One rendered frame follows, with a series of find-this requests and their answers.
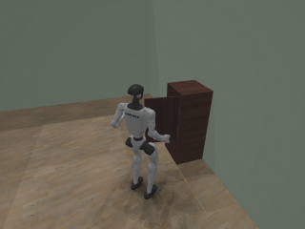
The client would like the right robot upper arm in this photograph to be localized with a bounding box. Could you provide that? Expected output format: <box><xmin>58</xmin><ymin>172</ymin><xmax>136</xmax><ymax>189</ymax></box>
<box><xmin>144</xmin><ymin>108</ymin><xmax>156</xmax><ymax>138</ymax></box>

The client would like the cupboard door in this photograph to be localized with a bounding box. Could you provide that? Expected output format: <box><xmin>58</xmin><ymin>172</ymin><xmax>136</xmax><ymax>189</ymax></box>
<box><xmin>144</xmin><ymin>95</ymin><xmax>180</xmax><ymax>143</ymax></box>

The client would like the robot right foot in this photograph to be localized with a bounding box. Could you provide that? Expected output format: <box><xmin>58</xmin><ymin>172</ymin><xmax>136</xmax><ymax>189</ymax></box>
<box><xmin>144</xmin><ymin>185</ymin><xmax>157</xmax><ymax>199</ymax></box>

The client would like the left robot shin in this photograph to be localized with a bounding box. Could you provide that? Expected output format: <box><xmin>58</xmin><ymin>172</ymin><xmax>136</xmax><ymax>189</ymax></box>
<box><xmin>132</xmin><ymin>156</ymin><xmax>142</xmax><ymax>184</ymax></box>

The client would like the left robot upper arm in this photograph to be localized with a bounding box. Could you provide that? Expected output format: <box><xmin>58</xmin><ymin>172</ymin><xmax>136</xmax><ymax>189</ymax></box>
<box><xmin>111</xmin><ymin>103</ymin><xmax>128</xmax><ymax>128</ymax></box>

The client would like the right robot forearm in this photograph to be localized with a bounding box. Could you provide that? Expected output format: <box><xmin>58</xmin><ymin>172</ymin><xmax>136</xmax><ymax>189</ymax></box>
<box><xmin>153</xmin><ymin>131</ymin><xmax>166</xmax><ymax>141</ymax></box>

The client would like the right robot hand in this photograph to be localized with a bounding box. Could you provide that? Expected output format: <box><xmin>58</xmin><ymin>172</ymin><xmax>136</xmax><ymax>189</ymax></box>
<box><xmin>163</xmin><ymin>135</ymin><xmax>171</xmax><ymax>143</ymax></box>

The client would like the left robot forearm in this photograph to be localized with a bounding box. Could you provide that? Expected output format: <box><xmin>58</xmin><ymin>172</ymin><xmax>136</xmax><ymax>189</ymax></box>
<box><xmin>111</xmin><ymin>112</ymin><xmax>125</xmax><ymax>124</ymax></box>

